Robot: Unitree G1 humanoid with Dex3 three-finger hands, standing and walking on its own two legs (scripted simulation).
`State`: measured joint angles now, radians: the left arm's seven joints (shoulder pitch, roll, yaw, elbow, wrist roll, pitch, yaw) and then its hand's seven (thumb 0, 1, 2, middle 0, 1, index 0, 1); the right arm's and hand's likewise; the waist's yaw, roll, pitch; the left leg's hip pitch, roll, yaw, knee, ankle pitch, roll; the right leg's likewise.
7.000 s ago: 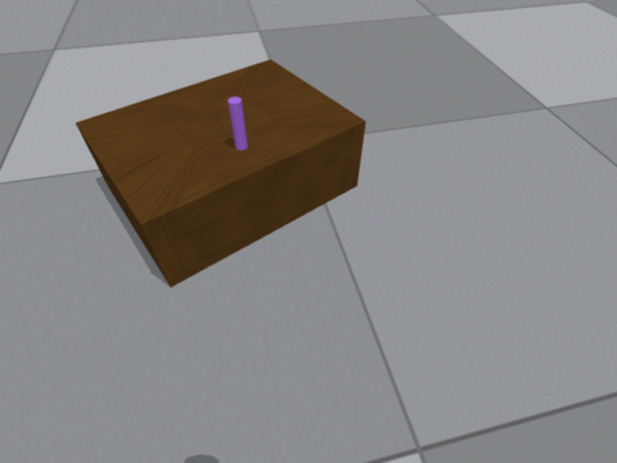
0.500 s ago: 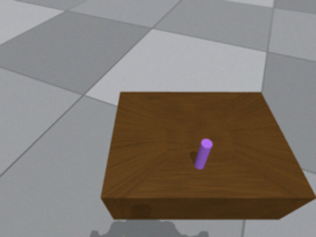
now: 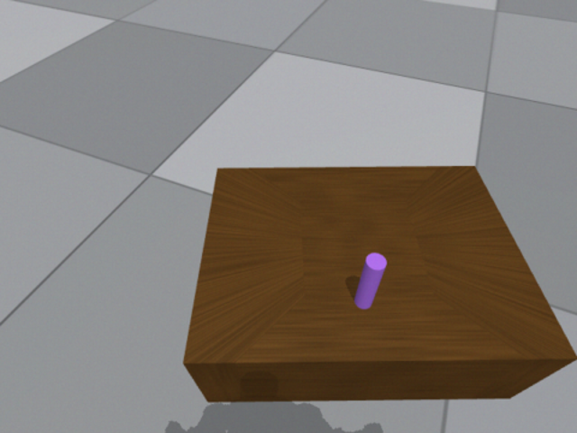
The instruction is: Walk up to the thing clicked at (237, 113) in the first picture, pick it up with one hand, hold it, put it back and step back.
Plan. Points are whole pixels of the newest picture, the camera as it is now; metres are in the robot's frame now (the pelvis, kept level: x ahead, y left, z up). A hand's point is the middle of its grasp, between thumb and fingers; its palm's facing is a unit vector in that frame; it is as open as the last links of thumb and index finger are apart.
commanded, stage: go down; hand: right
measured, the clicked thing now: (369, 282) +0.53 -0.19 -0.33
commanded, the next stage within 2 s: none
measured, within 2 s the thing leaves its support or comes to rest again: neither
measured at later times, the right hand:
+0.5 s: hand out of the picture +0.14 -0.26 -0.15, palm faces +0.03 +0.95 -0.33, open 14.8 cm
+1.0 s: hand out of the picture +0.15 -0.27 -0.15, palm faces +0.06 +0.95 -0.32, open 17.6 cm
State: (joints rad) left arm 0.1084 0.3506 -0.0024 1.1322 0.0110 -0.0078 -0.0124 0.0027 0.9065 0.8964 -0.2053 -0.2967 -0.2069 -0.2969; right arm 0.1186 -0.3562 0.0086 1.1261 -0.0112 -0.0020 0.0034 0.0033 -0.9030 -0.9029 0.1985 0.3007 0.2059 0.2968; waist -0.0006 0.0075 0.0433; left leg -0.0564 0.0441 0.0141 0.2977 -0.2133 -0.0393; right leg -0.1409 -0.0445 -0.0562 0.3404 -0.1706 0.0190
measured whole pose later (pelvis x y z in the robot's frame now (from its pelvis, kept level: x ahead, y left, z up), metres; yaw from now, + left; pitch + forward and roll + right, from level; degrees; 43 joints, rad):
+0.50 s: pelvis -0.01 +0.01 -0.02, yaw -1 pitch +5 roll +1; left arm 0.25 0.24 0.00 0.70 -0.03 -0.03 0.04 0.01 0.91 0.89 -0.21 -0.30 -0.22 -0.30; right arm 0.03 -0.36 -0.19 0.88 -0.09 0.17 0.10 0.00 0.01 -0.16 0.08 0.05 0.07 0.05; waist 0.02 -0.01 0.00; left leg -0.32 0.03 0.03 0.54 -0.31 -0.03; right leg -0.41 -0.06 -0.03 0.57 -0.26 0.02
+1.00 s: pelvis +0.01 +0.01 -0.05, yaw -2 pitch +10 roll +2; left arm 0.24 0.25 0.00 0.63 -0.02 -0.12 0.10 0.01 0.91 0.89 -0.20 -0.29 -0.20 -0.30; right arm 0.21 -0.38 -0.21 0.50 -0.05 0.32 0.15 -0.01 0.57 -0.02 0.04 0.05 0.05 0.05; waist 0.02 -0.02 -0.08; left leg -0.50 0.03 0.05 0.79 -0.47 -0.02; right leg -0.61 -0.07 0.01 0.84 -0.41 0.03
